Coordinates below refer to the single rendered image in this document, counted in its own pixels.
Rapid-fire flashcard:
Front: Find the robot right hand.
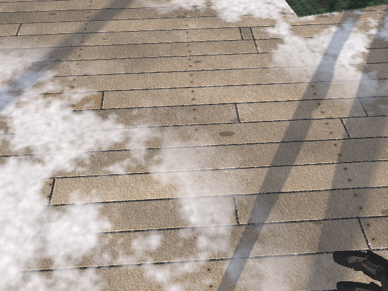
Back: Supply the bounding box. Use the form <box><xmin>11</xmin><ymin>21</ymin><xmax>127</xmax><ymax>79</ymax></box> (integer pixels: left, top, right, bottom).
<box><xmin>333</xmin><ymin>250</ymin><xmax>388</xmax><ymax>291</ymax></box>

